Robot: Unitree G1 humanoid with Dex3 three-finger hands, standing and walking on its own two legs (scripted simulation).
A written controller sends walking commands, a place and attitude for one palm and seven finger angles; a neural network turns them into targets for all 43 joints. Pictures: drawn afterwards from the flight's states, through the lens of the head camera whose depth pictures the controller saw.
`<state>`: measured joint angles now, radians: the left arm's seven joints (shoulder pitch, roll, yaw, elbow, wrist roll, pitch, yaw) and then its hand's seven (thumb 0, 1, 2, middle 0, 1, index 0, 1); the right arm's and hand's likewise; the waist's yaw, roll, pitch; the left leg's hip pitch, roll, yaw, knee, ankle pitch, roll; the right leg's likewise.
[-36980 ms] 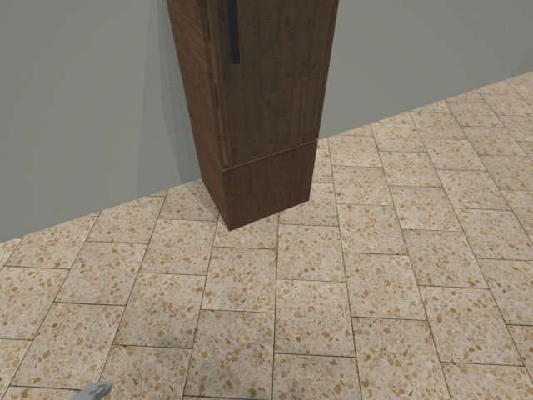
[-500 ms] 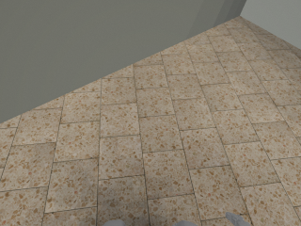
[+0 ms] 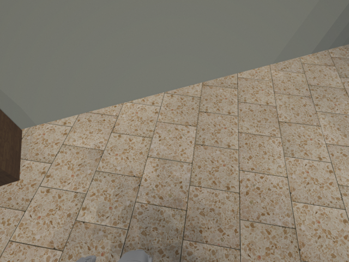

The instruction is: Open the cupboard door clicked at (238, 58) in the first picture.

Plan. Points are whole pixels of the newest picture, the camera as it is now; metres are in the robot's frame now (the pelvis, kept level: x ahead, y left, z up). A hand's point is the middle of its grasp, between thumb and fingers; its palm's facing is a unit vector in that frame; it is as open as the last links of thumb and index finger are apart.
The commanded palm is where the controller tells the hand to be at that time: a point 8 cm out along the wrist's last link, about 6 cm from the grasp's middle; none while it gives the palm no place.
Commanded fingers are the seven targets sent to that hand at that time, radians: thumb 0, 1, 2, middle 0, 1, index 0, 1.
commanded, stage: turn to face it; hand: left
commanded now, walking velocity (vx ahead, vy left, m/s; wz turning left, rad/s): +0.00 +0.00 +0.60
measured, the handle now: out of the picture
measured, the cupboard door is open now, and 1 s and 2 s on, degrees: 38 38 38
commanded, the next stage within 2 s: take the last steps up to it in 1.58 s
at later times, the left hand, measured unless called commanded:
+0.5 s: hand out of the picture +0.06 +0.21 -0.15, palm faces +0.29 -0.91 -0.31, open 7.4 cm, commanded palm none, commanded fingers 0.00 0.90 0.90 -0.20 -0.30 -0.20 -0.30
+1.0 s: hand out of the picture -0.01 +0.22 -0.16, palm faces +0.58 -0.77 -0.27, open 7.4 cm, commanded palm none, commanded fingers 0.00 0.90 0.90 -0.20 -0.30 -0.20 -0.30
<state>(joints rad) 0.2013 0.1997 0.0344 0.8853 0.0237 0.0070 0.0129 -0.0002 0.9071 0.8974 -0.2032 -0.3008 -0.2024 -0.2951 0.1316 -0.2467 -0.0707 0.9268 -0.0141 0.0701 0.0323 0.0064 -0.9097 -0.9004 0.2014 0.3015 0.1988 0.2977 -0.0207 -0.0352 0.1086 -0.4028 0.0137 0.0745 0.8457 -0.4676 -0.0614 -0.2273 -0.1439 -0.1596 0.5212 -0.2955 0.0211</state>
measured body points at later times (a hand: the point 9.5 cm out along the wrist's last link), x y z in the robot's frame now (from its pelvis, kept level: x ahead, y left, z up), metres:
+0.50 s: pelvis +0.02 -0.03 -0.01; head +0.07 -0.03 +0.44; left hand +0.04 +0.26 -0.13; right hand +0.16 -0.25 -0.17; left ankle -0.02 +0.11 -0.70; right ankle +0.05 -0.14 -0.74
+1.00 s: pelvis +0.04 -0.02 -0.01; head +0.08 +0.01 +0.44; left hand -0.04 +0.26 -0.14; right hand +0.26 -0.18 -0.15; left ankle -0.02 +0.10 -0.74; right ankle +0.12 -0.14 -0.71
